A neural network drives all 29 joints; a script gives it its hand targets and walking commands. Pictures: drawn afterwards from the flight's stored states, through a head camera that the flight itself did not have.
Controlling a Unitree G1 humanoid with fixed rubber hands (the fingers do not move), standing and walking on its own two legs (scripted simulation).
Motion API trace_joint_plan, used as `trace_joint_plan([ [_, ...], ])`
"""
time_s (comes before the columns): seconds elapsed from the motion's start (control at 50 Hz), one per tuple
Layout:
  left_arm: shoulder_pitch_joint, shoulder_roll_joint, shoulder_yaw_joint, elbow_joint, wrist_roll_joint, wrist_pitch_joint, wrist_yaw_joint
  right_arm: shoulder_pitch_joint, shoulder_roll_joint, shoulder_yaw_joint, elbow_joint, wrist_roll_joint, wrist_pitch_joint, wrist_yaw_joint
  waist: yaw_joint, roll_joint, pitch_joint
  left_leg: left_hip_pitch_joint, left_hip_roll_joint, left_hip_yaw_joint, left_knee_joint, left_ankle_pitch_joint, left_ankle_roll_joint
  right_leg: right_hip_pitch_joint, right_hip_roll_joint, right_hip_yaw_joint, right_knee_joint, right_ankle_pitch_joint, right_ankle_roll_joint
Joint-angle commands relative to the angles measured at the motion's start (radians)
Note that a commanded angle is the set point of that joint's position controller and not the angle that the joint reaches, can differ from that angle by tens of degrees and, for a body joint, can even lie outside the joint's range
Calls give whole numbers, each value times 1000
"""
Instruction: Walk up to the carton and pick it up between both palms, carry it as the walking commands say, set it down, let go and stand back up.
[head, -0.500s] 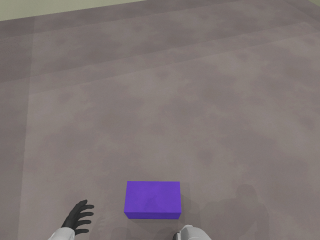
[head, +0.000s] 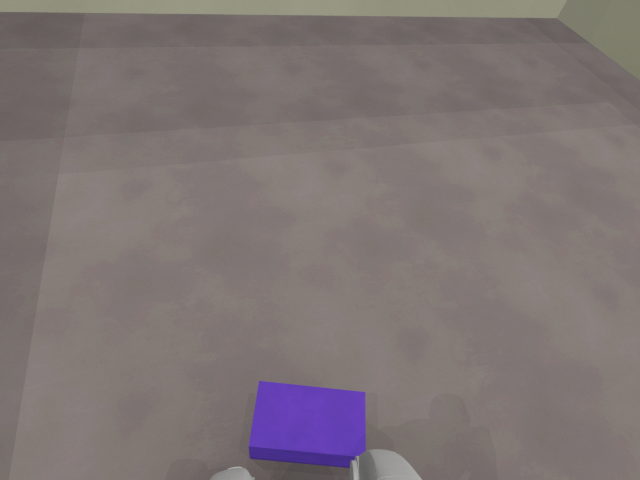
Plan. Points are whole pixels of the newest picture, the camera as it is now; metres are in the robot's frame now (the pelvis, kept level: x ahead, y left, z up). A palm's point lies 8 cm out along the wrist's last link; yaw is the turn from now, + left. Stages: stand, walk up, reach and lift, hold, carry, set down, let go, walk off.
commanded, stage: walk up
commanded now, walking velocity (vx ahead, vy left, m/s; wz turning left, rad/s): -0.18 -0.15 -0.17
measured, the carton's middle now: (306, 425) +0.32 -0.04 -0.68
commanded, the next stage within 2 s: stand in 0.84 s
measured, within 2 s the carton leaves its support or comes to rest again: neither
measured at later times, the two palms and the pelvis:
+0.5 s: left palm out of the picture -0.03 +0.18 -0.12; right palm out of the picture -0.06 -0.30 -0.14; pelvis -0.05 -0.05 +0.01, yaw -5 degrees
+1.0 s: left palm out of the picture -0.03 +0.19 -0.14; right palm out of the picture -0.08 -0.26 -0.14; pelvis -0.06 -0.04 +0.01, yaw -4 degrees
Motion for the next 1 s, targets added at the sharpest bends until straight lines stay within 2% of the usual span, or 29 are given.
trace_joint_plan([
  [0.0,49,69,20,-27,10,-4,-3,29,-158,-42,-44,13,-19,-5,-8,178,-131,108,213,-152,-253,260,94,-36,-17,54,166,70,25],
  [0.04,13,68,13,-38,7,-2,-4,106,-160,-41,-11,7,-21,1,-32,119,-183,166,199,-166,-268,165,57,-35,-15,65,99,97,23],
  [0.08,-21,69,-10,-39,2,0,-8,111,-181,-50,-6,0,-22,7,-53,167,-187,232,181,-168,-320,-123,48,-57,-34,45,-64,132,18],
  [0.12,61,74,-16,-13,-2,-5,-17,75,-198,-56,-10,-3,-16,4,-13,241,-124,131,169,-135,-380,-284,4,30,-35,25,-200,124,-10],
  [0.14,53,56,-24,-2,-5,-6,-18,5,-164,-45,-16,-16,-16,15,-22,241,-73,43,117,-82,-377,-282,-8,106,-33,-1,-303,88,6],
  [0.16,71,61,-22,-17,-9,-10,-19,58,-179,-50,-3,-21,-14,16,-33,309,-88,10,132,-133,-430,-363,-3,171,-21,-29,-358,54,-18],
  [0.18,58,55,-34,-12,-13,-10,-15,33,-176,-50,-8,-27,-8,18,-40,312,-57,-13,136,-121,-444,-383,17,194,-17,-66,-447,26,-12],
  [0.22,123,58,-46,9,-17,-27,-14,29,-189,-61,-3,-24,5,31,-32,348,-107,41,123,-113,-429,-308,1,289,-2,-103,-629,-40,-24],
  [0.26,221,41,-55,63,-13,-49,0,41,-180,-56,6,-5,21,33,8,225,-113,52,79,-62,-382,-265,-47,375,4,-166,-855,94,-41],
  [0.28,241,16,-55,78,-5,-65,13,72,-122,-48,49,5,25,38,23,-14,-92,22,57,-59,-255,-205,-48,416,-41,-110,-1010,145,-35],
  [0.3,201,88,-30,48,2,-71,15,102,-74,-27,16,13,26,39,1,-256,-70,-37,-35,4,-116,-208,-75,345,-188,83,-1101,-1,-57],
  [0.32,147,121,-21,19,16,-77,14,31,-48,-20,-18,15,24,38,23,-424,6,-168,-80,-14,97,-282,-65,213,-332,314,-1167,-100,-104],
  [0.34,47,97,-45,-12,11,-93,12,80,-38,-29,1,2,33,44,-31,-237,44,-181,-83,-109,171,-236,-71,130,-337,298,-1200,-172,-90],
  [0.36,16,126,-42,-30,5,-89,11,51,-64,-36,-16,0,34,55,-16,-281,42,-98,-84,-87,229,-194,-83,72,-321,271,-1208,-195,-144],
  [0.38,-5,89,-60,-23,2,-94,18,12,-57,-35,-20,-1,22,60,-25,-223,56,-64,-72,-87,259,-109,-67,96,-269,172,-1155,-19,-141],
  [0.4,-1,33,-64,-19,16,-122,21,44,-45,-19,31,7,16,62,-34,-78,-33,-18,-85,-119,213,-97,-38,231,-248,149,-1092,180,-147],
  [0.44,29,22,-56,17,-11,-143,33,107,-54,-25,61,18,-1,57,-43,-93,-156,-46,-90,-106,181,-98,-46,450,-233,16,-980,604,-138],
  [0.5,104,14,-59,72,-6,-151,43,67,13,1,55,30,-6,38,-14,-203,-106,-11,-106,-109,23,-144,-32,502,-255,56,-952,827,-175],
  [0.52,127,0,-69,78,-3,-152,44,87,15,-9,63,25,-7,36,-29,-149,-73,22,-106,-94,8,-110,-34,458,-258,56,-934,860,-173],
  [0.56,115,-2,-67,89,-22,-144,48,124,26,-10,90,32,-8,18,-53,-127,-19,96,-106,-82,-126,-16,-38,428,-238,37,-903,847,-161],
  [0.58,142,-18,-61,101,-27,-139,47,191,39,2,133,23,-16,18,-52,-117,-87,200,-101,-57,-243,74,-56,433,-203,25,-870,768,-160],
  [0.64,145,-38,-69,68,-38,-146,53,194,-43,-9,147,22,-31,11,-12,34,-96,359,-4,-161,-176,482,-34,309,-119,0,-883,397,-112],
  [0.7,110,-34,-61,87,-45,-136,49,170,17,12,156,26,-38,11,-19,90,-90,267,-38,-122,-200,412,-12,415,-145,3,-913,490,-97],
  [0.74,111,7,-55,97,-33,-137,42,156,19,15,146,23,-41,9,-18,75,-85,253,-51,-93,-203,350,-26,417,-150,22,-913,573,-106],
  [0.8,149,-25,-63,118,-32,-126,46,144,11,15,171,24,-43,7,-11,38,-50,256,-50,-95,-214,340,-27,395,-133,-4,-927,503,-97],
  [0.82,152,-13,-63,126,-30,-128,48,121,9,11,149,24,-41,8,-11,-37,-77,269,-53,-83,-187,304,-26,400,-132,2,-920,550,-101],
  [0.84,117,-35,-68,122,-33,-129,47,154,9,9,165,21,-47,8,-19,13,-75,258,-50,-100,-216,317,-25,400,-140,-16,-922,530,-82],
  [0.86,138,-43,-70,137,-32,-132,49,178,12,9,176,18,-46,6,-21,-27,-47,275,-31,-99,-208,310,-23,371,-134,2,-929,526,-82],
  [0.98,139,-12,-71,160,-29,-128,50,151,-1,6,159,18,-55,13,-21,21,-71,263,-36,-116,-228,324,-28,400,-146,2,-929,456,-79],
])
